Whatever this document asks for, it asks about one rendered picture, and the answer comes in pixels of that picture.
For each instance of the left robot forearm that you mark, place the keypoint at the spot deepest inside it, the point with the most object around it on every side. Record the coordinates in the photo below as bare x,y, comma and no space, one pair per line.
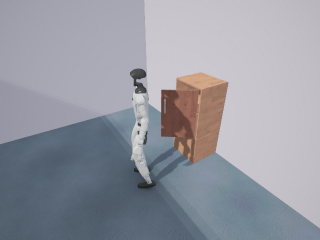
143,129

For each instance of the robot left upper arm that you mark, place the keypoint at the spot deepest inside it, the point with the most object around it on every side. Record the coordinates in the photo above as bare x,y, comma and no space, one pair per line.
141,104

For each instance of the left robot hand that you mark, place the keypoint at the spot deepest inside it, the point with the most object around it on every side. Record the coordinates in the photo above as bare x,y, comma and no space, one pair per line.
137,151

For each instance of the right robot thigh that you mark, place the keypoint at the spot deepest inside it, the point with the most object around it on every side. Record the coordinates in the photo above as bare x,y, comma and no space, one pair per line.
134,133

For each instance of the robot torso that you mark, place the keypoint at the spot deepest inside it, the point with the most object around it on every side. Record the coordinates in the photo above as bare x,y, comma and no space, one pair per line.
136,109

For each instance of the cupboard door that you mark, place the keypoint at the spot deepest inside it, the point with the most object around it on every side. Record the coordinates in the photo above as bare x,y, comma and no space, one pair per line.
179,119

